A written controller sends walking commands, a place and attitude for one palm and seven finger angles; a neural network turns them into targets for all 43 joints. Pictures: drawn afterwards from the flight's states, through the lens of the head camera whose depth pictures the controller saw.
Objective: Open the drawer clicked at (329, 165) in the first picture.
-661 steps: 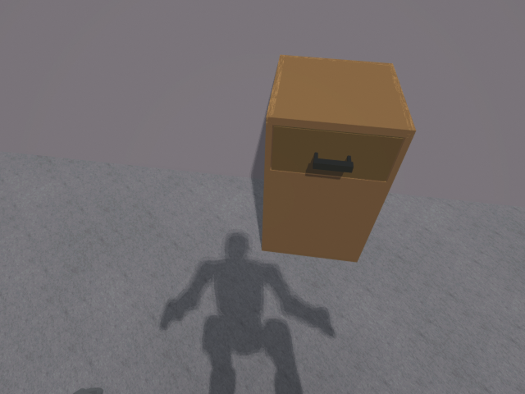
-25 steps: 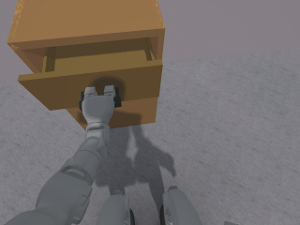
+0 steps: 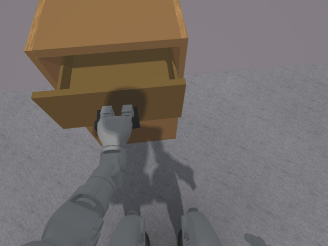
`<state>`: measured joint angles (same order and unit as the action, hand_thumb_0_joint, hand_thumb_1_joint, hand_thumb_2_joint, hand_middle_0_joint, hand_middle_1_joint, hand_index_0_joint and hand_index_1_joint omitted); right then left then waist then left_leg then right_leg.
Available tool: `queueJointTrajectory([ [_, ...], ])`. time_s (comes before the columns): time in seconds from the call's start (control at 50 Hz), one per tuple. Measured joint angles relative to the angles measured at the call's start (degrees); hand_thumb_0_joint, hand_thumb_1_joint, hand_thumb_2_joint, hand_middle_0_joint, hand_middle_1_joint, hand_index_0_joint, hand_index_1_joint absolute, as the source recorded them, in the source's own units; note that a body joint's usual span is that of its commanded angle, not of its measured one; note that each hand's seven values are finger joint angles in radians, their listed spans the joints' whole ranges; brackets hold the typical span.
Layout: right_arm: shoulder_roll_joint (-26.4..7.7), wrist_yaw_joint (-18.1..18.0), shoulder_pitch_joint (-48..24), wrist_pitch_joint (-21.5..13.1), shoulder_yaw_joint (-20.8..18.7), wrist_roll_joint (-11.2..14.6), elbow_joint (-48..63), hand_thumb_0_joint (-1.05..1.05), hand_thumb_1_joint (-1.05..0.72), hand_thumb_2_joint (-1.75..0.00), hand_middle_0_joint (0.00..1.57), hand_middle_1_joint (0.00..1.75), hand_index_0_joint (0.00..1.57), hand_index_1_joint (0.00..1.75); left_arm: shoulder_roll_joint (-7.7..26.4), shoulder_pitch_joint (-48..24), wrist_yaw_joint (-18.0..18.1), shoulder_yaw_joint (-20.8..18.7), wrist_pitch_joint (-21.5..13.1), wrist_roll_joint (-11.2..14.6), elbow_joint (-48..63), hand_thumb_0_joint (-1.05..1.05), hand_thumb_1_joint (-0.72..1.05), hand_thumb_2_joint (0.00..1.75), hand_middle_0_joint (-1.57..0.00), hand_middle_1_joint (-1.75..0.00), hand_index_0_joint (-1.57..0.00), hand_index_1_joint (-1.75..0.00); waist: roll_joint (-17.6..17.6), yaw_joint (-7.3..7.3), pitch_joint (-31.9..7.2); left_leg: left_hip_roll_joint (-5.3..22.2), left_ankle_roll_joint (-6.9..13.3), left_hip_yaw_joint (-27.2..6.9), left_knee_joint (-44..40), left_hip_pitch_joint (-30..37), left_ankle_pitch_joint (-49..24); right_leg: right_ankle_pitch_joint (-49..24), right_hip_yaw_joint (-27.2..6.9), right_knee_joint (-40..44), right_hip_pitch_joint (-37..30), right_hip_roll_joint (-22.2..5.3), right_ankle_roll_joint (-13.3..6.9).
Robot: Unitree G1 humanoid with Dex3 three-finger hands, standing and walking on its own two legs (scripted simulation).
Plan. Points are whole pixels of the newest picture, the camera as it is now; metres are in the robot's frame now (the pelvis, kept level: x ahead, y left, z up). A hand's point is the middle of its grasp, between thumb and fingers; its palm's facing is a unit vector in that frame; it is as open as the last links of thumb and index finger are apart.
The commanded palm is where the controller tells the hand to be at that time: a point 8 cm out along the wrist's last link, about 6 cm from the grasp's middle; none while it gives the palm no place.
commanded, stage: pull the drawer open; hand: left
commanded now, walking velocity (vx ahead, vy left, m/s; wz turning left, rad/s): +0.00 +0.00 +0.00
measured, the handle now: (117, 118) +0.46 +0.13 -0.05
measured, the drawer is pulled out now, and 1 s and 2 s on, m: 0.13 0.21 0.28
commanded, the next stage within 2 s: none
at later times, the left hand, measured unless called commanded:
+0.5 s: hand (120, 147) +0.38 +0.12 -0.08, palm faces -0.03 -0.05 -1.00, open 5.7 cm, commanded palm +0.34 +0.12 -0.03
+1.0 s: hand (120, 161) +0.34 +0.11 -0.08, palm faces -0.04 -0.05 -1.00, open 5.7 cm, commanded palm +0.30 +0.11 -0.03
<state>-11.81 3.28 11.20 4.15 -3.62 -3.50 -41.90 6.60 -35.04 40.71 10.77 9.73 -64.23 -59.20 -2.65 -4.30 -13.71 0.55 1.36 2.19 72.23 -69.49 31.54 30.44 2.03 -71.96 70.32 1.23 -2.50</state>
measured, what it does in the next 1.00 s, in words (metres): stands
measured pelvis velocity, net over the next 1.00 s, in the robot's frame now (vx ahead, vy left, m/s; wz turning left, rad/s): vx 0.00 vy -0.01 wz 0.01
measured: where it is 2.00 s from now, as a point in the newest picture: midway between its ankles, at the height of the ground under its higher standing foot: outside the picture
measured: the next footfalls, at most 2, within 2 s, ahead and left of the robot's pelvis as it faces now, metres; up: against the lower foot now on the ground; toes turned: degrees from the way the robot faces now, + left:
none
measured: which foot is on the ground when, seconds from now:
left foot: down 0.00-1.00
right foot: down 0.00-1.00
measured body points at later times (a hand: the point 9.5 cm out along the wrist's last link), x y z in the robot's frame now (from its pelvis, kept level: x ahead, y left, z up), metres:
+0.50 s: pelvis +0.00 +0.00 +0.00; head +0.12 -0.02 +0.44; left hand +0.37 +0.12 -0.02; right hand +0.11 -0.25 -0.15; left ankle +0.01 +0.11 -0.62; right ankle +0.02 -0.10 -0.62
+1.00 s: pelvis +0.00 -0.01 +0.01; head +0.10 -0.03 +0.44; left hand +0.34 +0.11 -0.02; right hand +0.13 -0.25 -0.14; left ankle +0.01 +0.11 -0.62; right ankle +0.02 -0.10 -0.62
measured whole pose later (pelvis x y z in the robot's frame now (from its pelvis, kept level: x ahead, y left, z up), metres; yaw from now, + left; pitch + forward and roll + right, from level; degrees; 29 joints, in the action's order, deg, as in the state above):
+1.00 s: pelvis +0.00 -0.01 +0.01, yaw +1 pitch +25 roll +1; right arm -11.4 2.9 9.0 5.8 -3.5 -3.5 -40.3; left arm 4.1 -19.3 40.5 16.1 10.6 -66.0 -46.9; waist -2.1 -1.1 -14.0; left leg 0.3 0.5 1.5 71.3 -65.2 31.2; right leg 30.7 2.6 -71.6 66.2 1.1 -3.4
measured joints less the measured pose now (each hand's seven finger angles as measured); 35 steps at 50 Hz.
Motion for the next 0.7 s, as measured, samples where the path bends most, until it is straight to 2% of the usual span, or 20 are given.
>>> queueJointTrajectory([
  [0.7,0.4,-0.3,-1.5,1.4,-0.1,0.0,0.8,0.01,-0.91,-0.9,0.2,0.3,0.2,0.3,-2.2,10.8,0.2,3.5,0.7,-1.4,8.2,0.01,0.71,0.81,-0.34,-1.35,-0.38,-1.35,0.6,2.29,-0.2,-0.2,-0.5,-0.3,-0.9,3.3,-0.1,0.2,0.2,0.5,-3.2,-0.1,-0.5],
])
